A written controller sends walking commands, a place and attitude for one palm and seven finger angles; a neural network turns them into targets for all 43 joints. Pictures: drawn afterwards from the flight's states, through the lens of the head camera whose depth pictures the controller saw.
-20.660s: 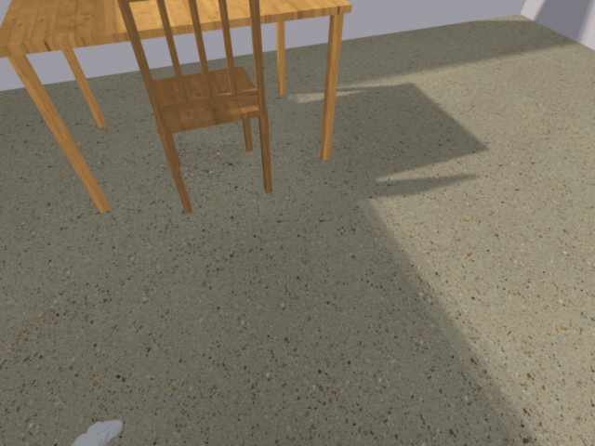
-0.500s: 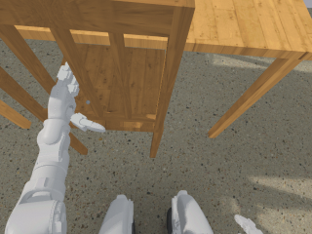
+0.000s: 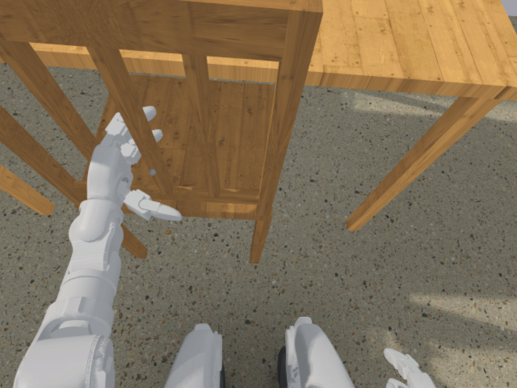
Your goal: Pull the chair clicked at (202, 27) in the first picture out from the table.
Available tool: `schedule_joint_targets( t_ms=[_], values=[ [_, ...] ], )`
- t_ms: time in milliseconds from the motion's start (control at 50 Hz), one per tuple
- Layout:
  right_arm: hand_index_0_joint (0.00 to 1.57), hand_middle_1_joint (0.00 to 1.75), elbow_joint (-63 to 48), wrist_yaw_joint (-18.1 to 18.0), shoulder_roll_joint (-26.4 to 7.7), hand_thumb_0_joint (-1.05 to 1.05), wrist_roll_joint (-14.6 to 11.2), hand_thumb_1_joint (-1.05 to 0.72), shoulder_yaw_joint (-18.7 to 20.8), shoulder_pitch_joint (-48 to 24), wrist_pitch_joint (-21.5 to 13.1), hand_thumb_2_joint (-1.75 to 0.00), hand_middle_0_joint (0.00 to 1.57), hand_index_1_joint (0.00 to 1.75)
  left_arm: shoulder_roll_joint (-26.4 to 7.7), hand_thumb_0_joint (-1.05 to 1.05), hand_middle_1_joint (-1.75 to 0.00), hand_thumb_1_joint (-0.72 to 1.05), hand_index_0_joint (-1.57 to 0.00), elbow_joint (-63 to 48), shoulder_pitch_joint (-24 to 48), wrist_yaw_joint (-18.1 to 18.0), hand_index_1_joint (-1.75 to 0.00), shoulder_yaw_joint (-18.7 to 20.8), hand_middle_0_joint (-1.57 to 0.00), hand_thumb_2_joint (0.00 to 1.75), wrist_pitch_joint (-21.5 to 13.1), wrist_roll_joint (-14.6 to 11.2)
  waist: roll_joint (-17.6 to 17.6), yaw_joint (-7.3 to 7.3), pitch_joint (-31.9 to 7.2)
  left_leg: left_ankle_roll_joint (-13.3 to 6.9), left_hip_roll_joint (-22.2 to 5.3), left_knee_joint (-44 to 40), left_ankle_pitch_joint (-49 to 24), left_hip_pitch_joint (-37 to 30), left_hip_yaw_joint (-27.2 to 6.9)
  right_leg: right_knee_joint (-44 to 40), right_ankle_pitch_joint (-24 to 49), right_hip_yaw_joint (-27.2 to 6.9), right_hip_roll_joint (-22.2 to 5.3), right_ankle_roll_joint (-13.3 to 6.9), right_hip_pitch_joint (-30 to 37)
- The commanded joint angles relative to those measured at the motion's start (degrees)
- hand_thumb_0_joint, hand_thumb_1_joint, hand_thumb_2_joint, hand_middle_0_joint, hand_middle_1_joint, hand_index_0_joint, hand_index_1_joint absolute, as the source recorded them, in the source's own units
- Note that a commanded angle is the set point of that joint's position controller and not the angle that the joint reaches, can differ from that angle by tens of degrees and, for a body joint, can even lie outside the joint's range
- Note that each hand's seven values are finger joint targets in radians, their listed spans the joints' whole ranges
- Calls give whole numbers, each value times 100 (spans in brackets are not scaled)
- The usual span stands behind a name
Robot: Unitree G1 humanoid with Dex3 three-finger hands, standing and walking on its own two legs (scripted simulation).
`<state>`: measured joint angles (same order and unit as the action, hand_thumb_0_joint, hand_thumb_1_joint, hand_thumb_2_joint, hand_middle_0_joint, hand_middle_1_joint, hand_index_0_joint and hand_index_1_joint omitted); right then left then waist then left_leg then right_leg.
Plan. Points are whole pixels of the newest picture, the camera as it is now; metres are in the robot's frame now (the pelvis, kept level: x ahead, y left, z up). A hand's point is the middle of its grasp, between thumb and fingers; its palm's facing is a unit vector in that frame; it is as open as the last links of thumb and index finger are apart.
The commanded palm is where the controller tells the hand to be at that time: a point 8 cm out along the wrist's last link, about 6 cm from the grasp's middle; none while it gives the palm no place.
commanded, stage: hook a spindle and tug to test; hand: left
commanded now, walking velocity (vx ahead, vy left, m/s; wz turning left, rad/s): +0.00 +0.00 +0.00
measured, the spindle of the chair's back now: (144, 139) +0.46 +0.16 +0.05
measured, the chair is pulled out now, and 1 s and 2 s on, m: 0.00 0.03 0.12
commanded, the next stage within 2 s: step backward, pulling the chair out in 1.12 s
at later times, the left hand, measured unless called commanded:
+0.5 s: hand (160, 170) +0.43 +0.15 +0.02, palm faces -0.05 -1.00 -0.04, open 5.5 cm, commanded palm +0.40 +0.19 +0.02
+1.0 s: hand (156, 186) +0.40 +0.15 +0.02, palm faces -0.05 -1.00 -0.03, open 5.3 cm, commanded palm +0.37 +0.20 +0.02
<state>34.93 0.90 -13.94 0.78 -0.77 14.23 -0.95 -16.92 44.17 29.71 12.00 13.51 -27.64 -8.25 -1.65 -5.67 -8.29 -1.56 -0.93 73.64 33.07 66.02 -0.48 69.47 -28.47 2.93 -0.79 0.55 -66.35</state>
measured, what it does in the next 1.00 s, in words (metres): stands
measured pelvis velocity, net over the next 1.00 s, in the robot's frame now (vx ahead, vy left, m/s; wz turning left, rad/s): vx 0.02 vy -0.01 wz -0.01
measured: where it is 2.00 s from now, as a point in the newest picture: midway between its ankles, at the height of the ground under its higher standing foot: outside the picture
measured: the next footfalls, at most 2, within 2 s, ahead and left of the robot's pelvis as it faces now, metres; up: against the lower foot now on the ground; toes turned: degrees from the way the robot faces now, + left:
none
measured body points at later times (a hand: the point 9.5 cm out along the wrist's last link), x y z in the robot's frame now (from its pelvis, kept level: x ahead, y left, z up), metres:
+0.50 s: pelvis +0.00 +0.00 +0.00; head +0.14 +0.01 +0.43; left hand +0.43 +0.20 +0.02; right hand +0.09 -0.26 -0.12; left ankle +0.01 +0.10 -0.62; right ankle +0.04 -0.13 -0.62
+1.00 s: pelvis +0.02 -0.01 +0.01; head +0.15 +0.00 +0.44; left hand +0.40 +0.20 +0.03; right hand +0.13 -0.26 -0.10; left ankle +0.01 +0.10 -0.62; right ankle +0.04 -0.13 -0.62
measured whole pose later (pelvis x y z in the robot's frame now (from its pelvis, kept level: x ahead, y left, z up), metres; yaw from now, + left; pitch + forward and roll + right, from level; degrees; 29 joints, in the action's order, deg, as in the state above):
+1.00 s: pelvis +0.02 -0.01 +0.01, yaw -1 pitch +25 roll -2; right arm 32.4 2.0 -13.8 0.4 0.2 14.2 -1.4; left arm -13.7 31.1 15.9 9.8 11.5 -26.7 -9.9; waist -1.6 -5.0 -9.2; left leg -1.2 -1.4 70.4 33.9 61.4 0.6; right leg 67.4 -29.5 1.8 -0.2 0.3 -62.8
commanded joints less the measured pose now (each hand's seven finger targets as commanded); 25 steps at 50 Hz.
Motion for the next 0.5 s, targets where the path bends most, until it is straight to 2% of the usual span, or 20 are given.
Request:
schedule_joint_targets(
  t_ms=[0, 40, 80, 100, 140, 160, 180, 240, 300, 340, 400, 420, 460, 480],
  values=[
    [20, 30, -423, -40, -939, 0, -42, -90, 384, 567, -145, -90, 20, 30, -607, 0, -118, -22, -41, -1225, 1676, -30, -118, 3, -41, 42, -335, -98, -381, -148, -2833, 133, 33, -935, -2534, -2085, -246, -725, 1682, -21, 153, -218, 1440],
    [20, 30, -389, -59, -964, 0, -40, -90, 373, 592, -130, -90, 20, 30, -816, 0, -129, -11, -45, -1021, 1764, -86, -129, 174, -45, 47, -304, -50, -180, -155, -2634, 110, 41, -936, -2292, -1817, -241, -711, 1546, -28, 155, -214, 1435],
    [20, 30, -397, -59, -949, 0, -38, -90, 356, 572, -122, -90, 20, 30, -791, 0, -140, 0, -48, -914, 1876, -141, -140, 163, -48, 52, -297, -15, -125, -166, -2480, 93, 71, -957, -1980, -1623, -214, -740, 1343, -44, 149, -210, 1433],
    [20, 30, -406, -72, -968, 0, -30, -90, 367, 576, -123, -90, 20, 30, -928, 0, -145, 6, -50, -958, 1926, -169, -145, 274, -50, 54, -331, 8, -162, -135, -2533, 93, 69, -947, -2019, -1642, -213, -714, 1366, -56, 146, -221, 1435],
    [20, 30, -460, -66, -954, 0, -15, -90, 359, 552, -132, -90, 20, 30, -949, 0, -145, 17, -50, -1241, 2043, -217, -145, 253, -50, 59, -431, 41, -472, -66, -2794, 129, 66, -967, -2217, -1918, -237, -660, 1421, -52, 137, -245, 1394],
    [20, 30, -466, -51, -921, 0, -13, -90, 367, 534, -148, -90, 20, 30, -707, 0, -145, 23, -50, -1260, 1986, -220, -145, 93, -50, 61, -440, 15, -457, -101, -2849, 135, 66, -958, -2304, -2052, -232, -684, 1470, -39, 141, -239, 1381],
    [20, 30, -470, -40, -921, 0, -8, -90, 370, 544, -163, -90, 20, 30, -714, 0, -145, 28, -50, -1414, 1989, -223, -145, 77, -50, 64, -480, 0, -562, -71, -2967, 151, 54, -955, -2437, -2156, -241, -677, 1560, -39, 142, -249, 1428],
    [20, 30, -453, -42, -953, 0, -11, -90, 381, 568, -148, -90, 20, 30, -869, 0, -145, 45, -50, -1316, 1747, -227, -145, 209, -50, 71, -465, 4, -300, -86, -3009, 131, 43, -914, -2478, -2003, -225, -653, 1701, -59, 149, -228, 1571],
    [20, 30, -462, -16, -927, 0, -31, -90, 384, 541, -129, -90, 20, 30, -594, 0, -145, 62, -50, -1179, 1546, -217, -145, 16, -50, 78, -367, 7, -282, -77, -2729, 134, 59, -985, -2249, -1880, -201, -721, 1530, -46, 146, -226, 1526],
    [20, 30, -464, -32, -946, 0, -35, -90, 373, 548, -117, -90, 20, 30, -668, 0, -145, 73, -50, -1099, 1708, -251, -145, 64, -50, 83, -333, 24, -204, -127, -2644, 106, 65, -975, -2093, -1747, -189, -737, 1450, -65, 152, -223, 1499],
    [20, 30, -462, -45, -933, 0, -35, -90, 375, 554, -119, -90, 20, 30, -762, 0, -145, 90, -50, -1159, 1785, -250, -145, 107, -50, 90, -372, 31, -136, -129, -2689, 79, 82, -954, -2020, -1642, -141, -768, 1510, -116, 140, -210, 1668],
    [20, 30, -477, -50, -954, 0, -26, -90, 380, 576, -124, -90, 20, 30, -911, 0, -145, 90, -50, -1147, 1676, -247, -145, 255, -50, 90, -390, 41, -114, -76, -2767, 75, 82, -936, -2103, -1659, -145, -727, 1567, -118, 150, -218, 1706],
    [20, 30, -493, -43, -920, 0, -32, -90, 373, 566, -116, -90, 20, 30, -846, 0, -145, 90, -50, -1233, 1552, -206, -145, 220, -50, 90, -402, 11, -209, -44, -2871, 82, 87, -930, -2294, -1719, -110, -719, 1789, -144, 135, -215, 1816],
    [20, 30, -519, -37, -908, 0, -32, -90, 371, 561, -117, -90, 20, 30, -865, 0, -145, 90, -50, -1231, 1360, -184, -145, 279, -50, 90, -389, -17, -146, 12, -2885, 82, 93, -945, -2298, -1676, -93, -728, 1832, -151, 140, -213, 1942]
  ],
)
